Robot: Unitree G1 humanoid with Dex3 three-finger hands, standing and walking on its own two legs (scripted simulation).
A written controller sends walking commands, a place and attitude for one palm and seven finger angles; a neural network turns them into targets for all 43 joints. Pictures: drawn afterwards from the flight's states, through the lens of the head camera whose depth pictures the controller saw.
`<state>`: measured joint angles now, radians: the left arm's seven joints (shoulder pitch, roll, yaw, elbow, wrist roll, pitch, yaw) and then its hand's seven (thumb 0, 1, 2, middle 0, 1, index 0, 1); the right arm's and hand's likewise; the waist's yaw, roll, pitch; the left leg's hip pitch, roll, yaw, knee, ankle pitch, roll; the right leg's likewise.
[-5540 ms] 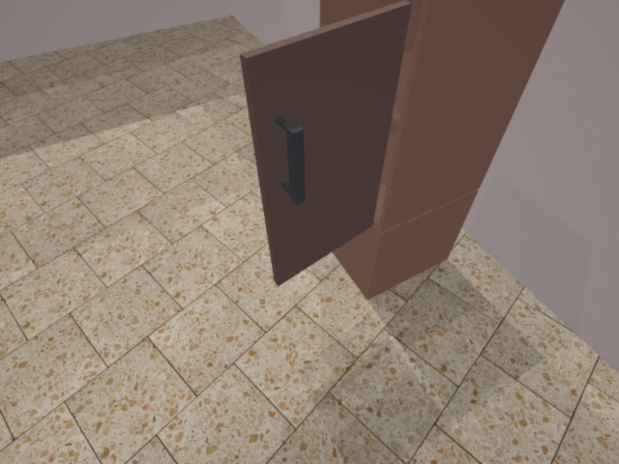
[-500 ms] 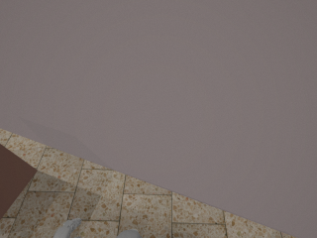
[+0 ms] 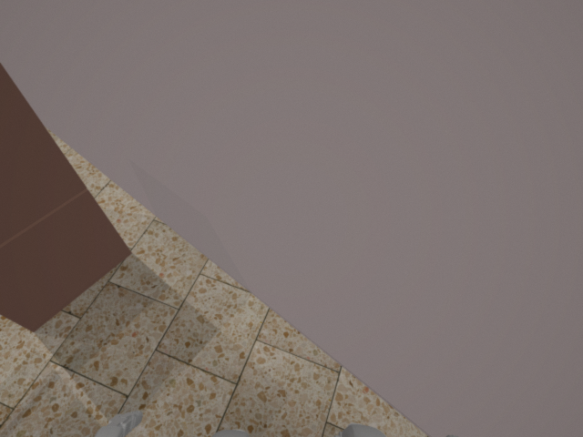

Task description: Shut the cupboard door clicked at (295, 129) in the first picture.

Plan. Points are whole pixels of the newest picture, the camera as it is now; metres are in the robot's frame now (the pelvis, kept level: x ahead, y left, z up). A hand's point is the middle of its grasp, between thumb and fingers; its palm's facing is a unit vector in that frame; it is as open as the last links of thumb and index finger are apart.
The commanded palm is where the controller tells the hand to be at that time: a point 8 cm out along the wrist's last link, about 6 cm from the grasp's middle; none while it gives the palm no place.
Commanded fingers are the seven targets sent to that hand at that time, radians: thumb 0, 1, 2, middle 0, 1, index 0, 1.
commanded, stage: turn to face it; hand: left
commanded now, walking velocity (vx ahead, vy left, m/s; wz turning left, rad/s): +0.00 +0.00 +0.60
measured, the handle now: out of the picture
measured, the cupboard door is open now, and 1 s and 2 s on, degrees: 99 99 99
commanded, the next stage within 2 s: take the last steps up to it in 1.60 s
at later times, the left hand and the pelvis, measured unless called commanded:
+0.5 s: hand out of the picture +0.02 +0.22 -0.18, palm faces +0.34 -0.91 -0.23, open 7.4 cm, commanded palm none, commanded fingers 0.00 0.90 0.90 -0.20 -0.30 -0.20 -0.30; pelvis +0.01 -0.01 +0.00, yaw +19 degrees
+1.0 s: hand out of the picture -0.03 +0.16 -0.17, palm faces +0.62 -0.76 -0.20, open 7.4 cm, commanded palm none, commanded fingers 0.00 0.90 0.90 -0.20 -0.30 -0.20 -0.30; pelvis +0.04 -0.03 +0.00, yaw +39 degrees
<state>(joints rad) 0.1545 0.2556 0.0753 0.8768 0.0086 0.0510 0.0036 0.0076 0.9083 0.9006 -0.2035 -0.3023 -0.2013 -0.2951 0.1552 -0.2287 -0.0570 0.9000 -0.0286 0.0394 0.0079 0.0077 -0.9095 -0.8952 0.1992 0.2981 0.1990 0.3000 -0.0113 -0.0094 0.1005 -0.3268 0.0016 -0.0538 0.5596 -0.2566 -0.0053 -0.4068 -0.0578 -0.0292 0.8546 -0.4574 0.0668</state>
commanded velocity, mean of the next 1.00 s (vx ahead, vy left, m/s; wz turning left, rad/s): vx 0.00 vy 0.00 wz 0.60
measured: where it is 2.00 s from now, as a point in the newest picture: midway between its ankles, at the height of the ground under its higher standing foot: outside the picture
